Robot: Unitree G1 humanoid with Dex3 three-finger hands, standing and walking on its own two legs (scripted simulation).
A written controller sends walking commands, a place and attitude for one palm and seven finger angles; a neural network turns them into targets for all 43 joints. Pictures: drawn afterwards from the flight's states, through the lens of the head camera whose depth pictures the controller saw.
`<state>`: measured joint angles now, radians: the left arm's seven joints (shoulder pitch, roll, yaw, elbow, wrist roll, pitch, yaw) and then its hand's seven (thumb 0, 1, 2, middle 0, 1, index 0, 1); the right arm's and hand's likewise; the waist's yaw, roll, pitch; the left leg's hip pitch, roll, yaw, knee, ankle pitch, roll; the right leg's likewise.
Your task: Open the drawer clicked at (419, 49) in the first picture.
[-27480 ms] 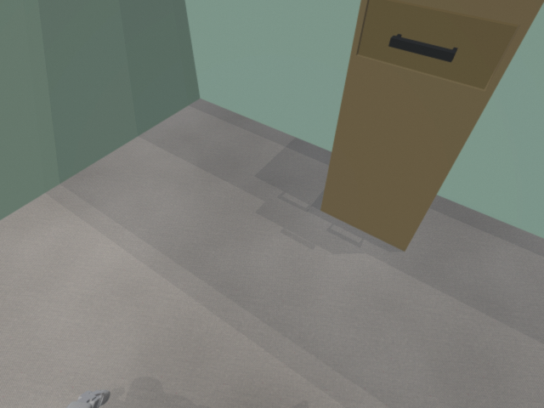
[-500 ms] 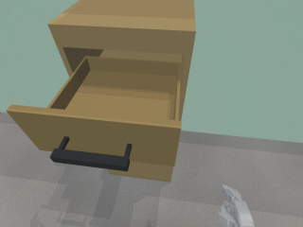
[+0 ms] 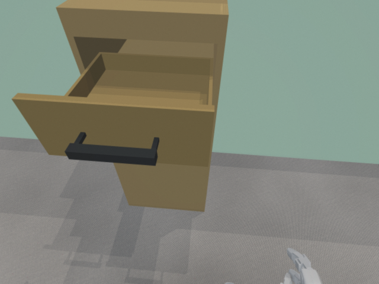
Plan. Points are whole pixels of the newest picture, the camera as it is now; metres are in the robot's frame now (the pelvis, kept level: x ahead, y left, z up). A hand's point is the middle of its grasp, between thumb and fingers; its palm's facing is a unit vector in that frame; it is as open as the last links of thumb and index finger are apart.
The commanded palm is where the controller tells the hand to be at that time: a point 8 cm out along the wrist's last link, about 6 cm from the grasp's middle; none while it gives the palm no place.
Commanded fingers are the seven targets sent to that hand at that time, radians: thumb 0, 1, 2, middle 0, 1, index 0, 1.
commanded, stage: step back with the hand held close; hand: left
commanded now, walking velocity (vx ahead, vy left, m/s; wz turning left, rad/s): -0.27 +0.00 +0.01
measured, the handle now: (115, 146) +0.35 +0.17 +0.13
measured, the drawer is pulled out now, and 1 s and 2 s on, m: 0.29 0.29 0.29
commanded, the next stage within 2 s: stop stepping back and stand still in 0.30 s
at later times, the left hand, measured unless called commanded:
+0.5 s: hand out of the picture +0.07 +0.19 +0.33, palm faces +0.52 -0.76 -0.39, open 7.4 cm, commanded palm +0.00 +0.25 +0.32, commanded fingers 0.00 0.90 0.90 -0.20 -0.30 -0.20 -0.30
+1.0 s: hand out of the picture -0.03 +0.21 +0.33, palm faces +0.59 -0.74 -0.32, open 7.4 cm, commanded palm -0.09 +0.26 +0.32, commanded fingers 0.00 0.90 0.90 -0.20 -0.30 -0.20 -0.30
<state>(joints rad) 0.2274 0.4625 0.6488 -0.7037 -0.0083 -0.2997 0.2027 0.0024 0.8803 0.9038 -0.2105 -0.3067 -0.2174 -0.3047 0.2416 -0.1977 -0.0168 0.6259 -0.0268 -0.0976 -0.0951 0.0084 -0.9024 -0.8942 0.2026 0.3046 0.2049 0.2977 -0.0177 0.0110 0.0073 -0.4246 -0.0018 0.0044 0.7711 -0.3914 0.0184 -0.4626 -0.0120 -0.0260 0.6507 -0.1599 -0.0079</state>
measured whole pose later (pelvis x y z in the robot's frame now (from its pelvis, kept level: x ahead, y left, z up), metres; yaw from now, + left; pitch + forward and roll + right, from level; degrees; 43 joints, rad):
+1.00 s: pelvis -0.22 -0.02 +0.02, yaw +1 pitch -1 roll +0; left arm 0.23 0.48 0.58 -0.70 -0.02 -0.27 0.16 0.00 0.88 0.90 -0.21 -0.31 -0.21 -0.30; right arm 0.23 -0.17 0.02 0.69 0.00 -0.08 -0.04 0.01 -0.90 -0.89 0.20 0.30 0.21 0.30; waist -0.01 -0.03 -0.02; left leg -0.48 0.03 0.04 0.97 -0.38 0.01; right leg -0.24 0.00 -0.10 0.53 -0.27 -0.06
